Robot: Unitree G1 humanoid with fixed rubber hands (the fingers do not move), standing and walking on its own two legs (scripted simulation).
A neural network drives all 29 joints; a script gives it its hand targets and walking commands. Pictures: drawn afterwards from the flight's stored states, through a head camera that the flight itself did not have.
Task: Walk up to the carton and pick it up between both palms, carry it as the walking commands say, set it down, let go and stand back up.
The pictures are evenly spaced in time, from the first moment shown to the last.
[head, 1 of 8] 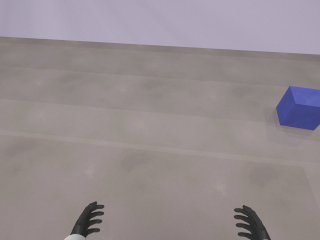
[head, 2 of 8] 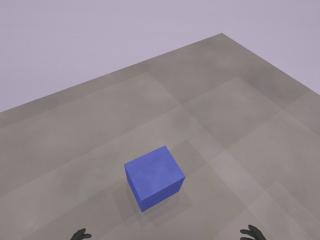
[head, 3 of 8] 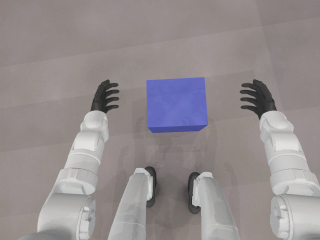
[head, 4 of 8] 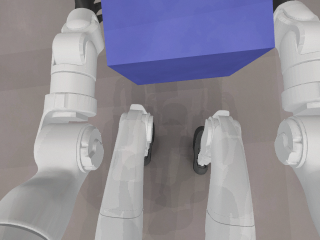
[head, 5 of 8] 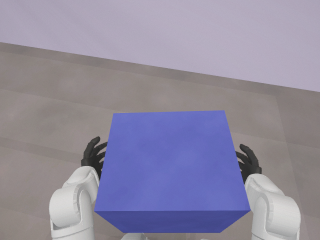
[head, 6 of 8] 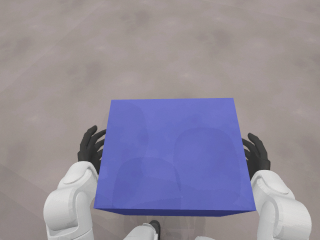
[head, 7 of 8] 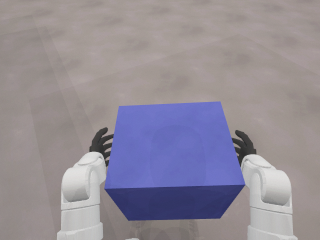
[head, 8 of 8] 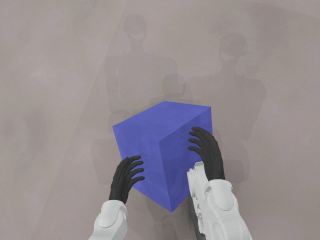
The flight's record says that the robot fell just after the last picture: yes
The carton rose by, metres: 0.68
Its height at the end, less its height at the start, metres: +0.08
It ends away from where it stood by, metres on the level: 6.06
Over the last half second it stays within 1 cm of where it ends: no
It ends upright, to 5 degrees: no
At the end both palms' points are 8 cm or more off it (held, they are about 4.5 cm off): yes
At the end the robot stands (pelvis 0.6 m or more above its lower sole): no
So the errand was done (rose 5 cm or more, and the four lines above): no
